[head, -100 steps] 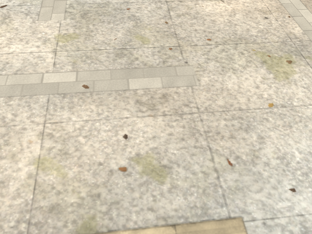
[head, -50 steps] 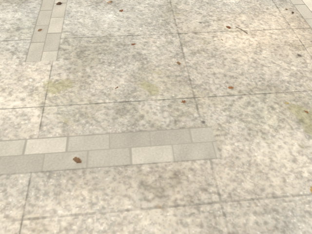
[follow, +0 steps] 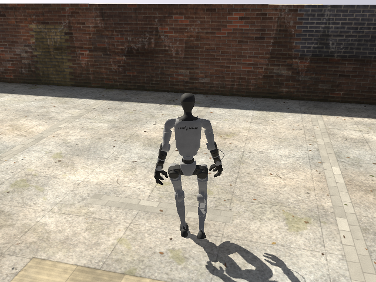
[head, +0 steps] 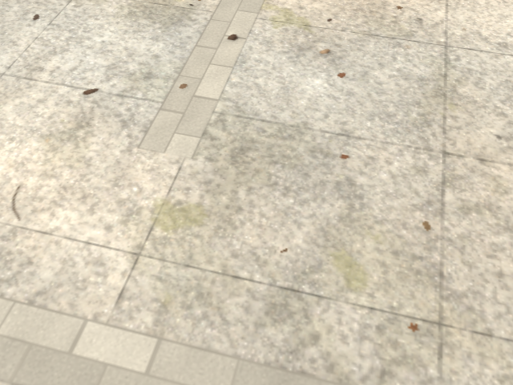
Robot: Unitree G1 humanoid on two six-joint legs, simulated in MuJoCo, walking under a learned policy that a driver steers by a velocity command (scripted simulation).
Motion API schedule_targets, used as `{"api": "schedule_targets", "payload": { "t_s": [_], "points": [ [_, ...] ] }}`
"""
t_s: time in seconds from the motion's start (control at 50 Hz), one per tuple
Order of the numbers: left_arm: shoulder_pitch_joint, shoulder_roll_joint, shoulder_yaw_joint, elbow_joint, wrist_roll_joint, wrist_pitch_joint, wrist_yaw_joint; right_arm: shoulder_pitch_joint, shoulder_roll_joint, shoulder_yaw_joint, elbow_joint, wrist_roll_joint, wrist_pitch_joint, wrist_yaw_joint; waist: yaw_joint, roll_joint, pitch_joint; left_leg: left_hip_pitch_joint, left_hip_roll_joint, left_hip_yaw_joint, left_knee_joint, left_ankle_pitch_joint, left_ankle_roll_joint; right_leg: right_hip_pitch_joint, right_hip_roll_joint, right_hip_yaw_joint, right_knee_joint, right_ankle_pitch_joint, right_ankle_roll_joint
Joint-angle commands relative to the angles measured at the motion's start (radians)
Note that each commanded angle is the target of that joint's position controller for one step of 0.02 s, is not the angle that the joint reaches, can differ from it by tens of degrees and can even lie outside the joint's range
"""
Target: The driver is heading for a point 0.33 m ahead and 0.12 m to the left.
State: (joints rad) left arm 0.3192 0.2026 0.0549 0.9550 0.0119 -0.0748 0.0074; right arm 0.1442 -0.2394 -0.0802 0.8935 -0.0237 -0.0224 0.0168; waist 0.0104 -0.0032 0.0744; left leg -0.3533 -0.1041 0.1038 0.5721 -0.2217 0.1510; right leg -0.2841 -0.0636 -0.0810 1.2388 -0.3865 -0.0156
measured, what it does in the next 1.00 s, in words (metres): walks ahead: right foot, then left foot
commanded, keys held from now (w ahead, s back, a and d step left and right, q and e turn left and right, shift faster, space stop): w+q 0.24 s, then no key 0.76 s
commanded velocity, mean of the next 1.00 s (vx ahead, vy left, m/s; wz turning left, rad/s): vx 0.23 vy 0.00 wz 0.27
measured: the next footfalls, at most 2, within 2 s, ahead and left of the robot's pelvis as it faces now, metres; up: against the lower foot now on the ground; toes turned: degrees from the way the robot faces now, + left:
right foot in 0.42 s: +0.43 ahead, -0.08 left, +0.00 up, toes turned +12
left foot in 0.82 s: +0.31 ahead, +0.11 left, +0.00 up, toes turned +12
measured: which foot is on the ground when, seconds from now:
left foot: down 0.00-0.42, up 0.44-0.80, down 0.82-1.00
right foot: up 0.00-0.40, down 0.42-1.00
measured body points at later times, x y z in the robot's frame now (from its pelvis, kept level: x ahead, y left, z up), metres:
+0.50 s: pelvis +0.26 -0.03 +0.00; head +0.31 -0.02 +0.45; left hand +0.39 +0.25 -0.10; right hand +0.32 -0.30 -0.14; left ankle +0.09 +0.04 -0.65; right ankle +0.39 -0.08 -0.72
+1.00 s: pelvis +0.31 +0.00 +0.02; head +0.31 +0.00 +0.47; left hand +0.30 +0.24 -0.13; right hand +0.41 -0.23 -0.13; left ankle +0.28 +0.10 -0.72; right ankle +0.39 -0.08 -0.72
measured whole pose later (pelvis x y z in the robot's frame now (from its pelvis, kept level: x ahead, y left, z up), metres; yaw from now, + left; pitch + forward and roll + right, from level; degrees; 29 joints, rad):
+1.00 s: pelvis +0.31 +0.00 +0.02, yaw +14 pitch -1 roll +0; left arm 0.27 0.21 0.01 0.97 0.01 0.00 0.00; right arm 0.27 -0.19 0.00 1.03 -0.01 -0.01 -0.03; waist 0.03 -0.02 0.00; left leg -0.15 -0.03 -0.03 0.40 -0.23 0.02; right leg -0.25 0.01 -0.04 0.38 -0.11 -0.03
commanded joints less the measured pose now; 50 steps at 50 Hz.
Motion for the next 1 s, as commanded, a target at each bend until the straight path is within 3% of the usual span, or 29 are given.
{"api": "schedule_targets", "payload": {
  "t_s": [0.02, 0.04, 0.06, 0.12, 0.24, 0.32, 0.36, 0.4, 0.42, 0.44, 0.46, 0.48, 0.5, 0.52, 0.54, 0.56, 0.62, 0.7, 0.76, 0.8, 0.82, 0.84, 0.86, 0.88, 0.94, 1.0],
  "points": [
    [-0.036, 0.114, 0.021, -0.112, 0.015, -0.021, -0.004, 0.105, -0.118, -0.027, -0.009, 0.02, -0.011, -0.022, -0.002, -0.048, -0.042, 0.271, 0.306, -0.436, -0.347, 0.248, 0.161, -0.349, -0.058, 0.107, -0.005, 0.077, 0.01],
    [-0.012, 0.104, 0.019, -0.106, 0.032, 0.0, -0.007, 0.094, -0.105, -0.02, -0.015, 0.024, -0.022, -0.024, 0.017, -0.027, -0.056, 0.232, 0.272, -0.389, -0.35, 0.304, 0.148, -0.294, -0.066, 0.109, -0.046, 0.086, 0.024],
    [-0.013, 0.1, 0.019, -0.112, 0.038, 0.017, -0.011, 0.109, -0.108, -0.018, -0.013, 0.028, -0.034, -0.023, 0.023, -0.016, -0.064, 0.218, 0.253, -0.371, -0.35, 0.359, 0.148, -0.28, -0.063, 0.102, -0.072, 0.085, 0.038],
    [-0.097, 0.095, 0.016, -0.153, 0.036, 0.042, -0.019, 0.172, -0.15, -0.025, -0.006, 0.027, -0.047, -0.02, 0.008, 0.014, -0.051, 0.198, 0.216, -0.343, -0.364, 0.402, 0.133, -0.327, -0.059, 0.077, -0.181, 0.163, 0.069],
    [-0.329, 0.109, 0.007, -0.245, 0.028, 0.043, -0.027, 0.3, -0.156, -0.024, -0.006, 0.021, -0.039, -0.019, -0.079, 0.061, -0.029, 0.323, 0.204, -0.391, -0.346, 0.408, 0.09, -0.445, -0.025, 0.081, -0.424, 0.334, 0.074],
    [-0.388, 0.091, -0.012, -0.273, 0.017, 0.024, -0.027, 0.342, -0.139, -0.013, 0.005, 0.012, -0.031, -0.034, -0.103, 0.076, -0.029, 0.368, 0.185, -0.328, -0.239, 0.743, 0.037, -0.348, 0.045, 0.035, -0.594, 0.381, 0.036],
    [-0.327, 0.108, -0.011, -0.26, 0.015, 0.011, -0.021, 0.324, -0.141, -0.01, 0.002, 0.006, -0.031, -0.041, -0.075, 0.103, -0.054, 0.362, 0.185, -0.335, -0.181, 0.813, -0.004, -0.208, 0.077, 0.043, -0.675, 0.375, -0.001],
    [-0.141, 0.163, 0.008, -0.2, 0.019, -0.005, -0.006, 0.265, -0.174, -0.016, -0.012, 0.009, -0.043, -0.045, 0.014, 0.108, -0.115, 0.368, 0.176, -0.348, -0.016, 0.919, -0.042, -0.01, 0.106, 0.052, -0.761, 0.39, -0.044],
    [-0.022, 0.182, 0.013, -0.17, 0.026, -0.023, 0.003, 0.236, -0.175, -0.015, -0.022, 0.023, -0.051, -0.042, 0.081, 0.069, -0.168, 0.305, 0.134, -0.325, 0.151, 0.799, -0.06, 0.165, 0.047, 0.084, -0.843, 0.585, -0.065],
    [0.093, 0.247, 0.02, -0.164, 0.042, -0.034, 0.012, 0.26, -0.107, 0.003, -0.063, 0.039, -0.059, -0.041, 0.097, -0.076, -0.313, 0.147, 0.055, -0.263, 0.442, 0.284, -0.084, 0.411, -0.208, 0.291, -0.741, 1.083, -0.118],
    [0.072, 0.288, 0.033, -0.163, 0.022, -0.018, -0.002, 0.474, -0.065, 0.002, -0.037, 0.081, -0.043, -0.05, -0.005, -0.28, -0.479, -0.044, -0.09, -0.225, 0.714, -0.444, -0.109, 0.597, -0.442, 0.588, -0.709, 1.492, -0.311],
    [0.013, 0.217, 0.022, -0.188, -0.01, 0.0, -0.01, 0.461, -0.138, -0.006, 0.008, 0.03, -0.025, -0.057, -0.011, -0.111, -0.45, -0.056, -0.035, -0.272, 0.765, -0.345, -0.103, 0.475, -0.381, 0.584, -0.769, 1.288, -0.302],
    [-0.073, 0.132, -0.002, -0.196, -0.016, 0.003, -0.01, 0.371, -0.133, -0.006, 0.005, 0.014, -0.016, -0.049, -0.017, -0.045, -0.301, -0.077, -0.002, -0.27, 0.73, -0.287, -0.117, 0.333, -0.313, 0.453, -0.818, 1.084, -0.272],
    [-0.132, 0.085, -0.019, -0.198, -0.008, 0.008, -0.007, 0.319, -0.112, 0.0, -0.005, 0.005, -0.008, -0.042, -0.033, -0.023, -0.21, -0.085, 0.033, -0.254, 0.662, -0.259, -0.127, 0.23, -0.254, 0.374, -0.868, 0.947, -0.231],
    [-0.135, 0.073, -0.028, -0.187, -0.007, 0.008, -0.001, 0.284, -0.101, 0.003, -0.009, -0.003, 0.006, -0.033, -0.034, -0.051, -0.156, -0.064, 0.056, -0.247, 0.598, -0.235, -0.136, 0.153, -0.213, 0.308, -0.909, 0.903, -0.208],
    [-0.131, 0.087, -0.028, -0.17, -0.004, 0.01, 0.002, 0.301, -0.084, 0.007, 0.0, -0.01, 0.023, -0.025, -0.049, -0.083, -0.142, 0.004, 0.052, -0.224, 0.562, -0.208, -0.145, 0.073, -0.181, 0.256, -0.936, 0.871, -0.193],
    [-0.135, 0.115, -0.028, -0.146, 0.01, 0.004, -0.001, 0.31, -0.056, 0.018, 0.017, 0.0, 0.049, -0.023, -0.076, -0.105, -0.161, 0.096, 0.048, -0.183, 0.419, -0.188, -0.157, -0.008, -0.146, 0.184, -0.96, 0.788, -0.191],
    [-0.106, 0.142, -0.022, -0.119, 0.013, 0.028, -0.001, 0.212, -0.051, 0.036, 0.02, -0.004, 0.069, -0.032, -0.036, -0.147, -0.141, 0.128, 0.083, -0.129, 0.188, -0.169, -0.152, -0.032, -0.129, 0.207, -1.011, 0.322, -0.18],
    [-0.104, 0.158, -0.015, -0.108, 0.008, 0.057, 0.001, 0.183, -0.055, 0.042, 0.033, 0.001, 0.064, -0.035, -0.032, -0.133, -0.099, 0.174, 0.081, -0.103, 0.045, -0.117, -0.14, -0.074, -0.13, 0.256, -1.031, 0.028, -0.163],
    [-0.093, 0.143, -0.019, -0.098, 0.002, 0.07, 0.006, 0.192, -0.047, 0.049, 0.051, -0.003, 0.048, -0.041, -0.044, -0.085, -0.062, 0.264, 0.093, -0.122, -0.136, -0.031, -0.112, -0.143, -0.117, 0.261, -1.021, -0.076, -0.109],
    [-0.075, 0.127, -0.022, -0.091, 0.002, 0.072, 0.006, 0.189, -0.067, 0.05, 0.051, -0.012, 0.036, -0.046, -0.039, -0.036, -0.042, 0.277, 0.157, -0.211, -0.223, -0.018, -0.093, -0.161, -0.099, 0.254, -0.996, -0.082, -0.063],
    [-0.034, 0.104, -0.024, -0.09, -0.009, 0.072, 0.002, 0.156, -0.121, 0.043, 0.046, -0.009, 0.026, -0.05, 0.01, 0.064, -0.017, 0.191, 0.246, -0.341, -0.278, -0.102, -0.059, -0.141, -0.019, 0.182, -0.952, -0.029, -0.023],
    [-0.039, 0.086, -0.028, -0.071, -0.013, 0.074, -0.002, 0.127, -0.084, 0.053, 0.062, 0.008, 0.017, -0.047, 0.023, 0.118, -0.004, 0.017, 0.27, -0.366, -0.339, -0.201, -0.051, 0.031, 0.027, 0.122, -0.906, 0.105, -0.01],
    [-0.033, 0.082, -0.029, -0.055, -0.008, 0.073, -0.003, 0.103, -0.054, 0.064, 0.067, 0.012, 0.008, -0.045, 0.037, 0.117, -0.009, -0.039, 0.251, -0.348, -0.364, -0.234, -0.072, 0.136, 0.019, 0.128, -0.889, 0.181, -0.008],
    [-0.008, 0.109, -0.023, -0.016, 0.002, 0.066, -0.003, 0.11, -0.063, 0.062, 0.094, 0.018, -0.004, -0.051, 0.035, 0.09, -0.016, 0.02, 0.194, -0.28, -0.339, -0.123, -0.102, 0.153, -0.013, 0.153, -0.895, 0.228, -0.023],
    [-0.013, 0.092, -0.03, 0.014, -0.001, 0.061, 0.002, 0.151, -0.05, 0.062, 0.122, 0.018, -0.001, -0.051, 0.013, 0.031, -0.016, 0.103, 0.187, -0.258, -0.302, -0.033, -0.089, 0.096, -0.018, 0.158, -0.917, 0.224, -0.022]
  ]
}}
